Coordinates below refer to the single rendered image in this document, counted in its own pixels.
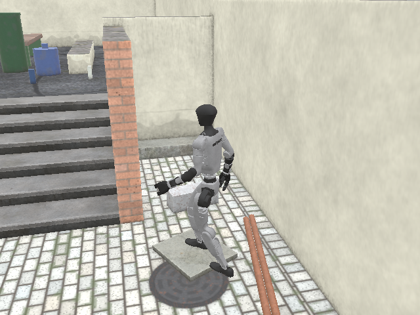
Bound stairs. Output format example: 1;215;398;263
0;103;120;239

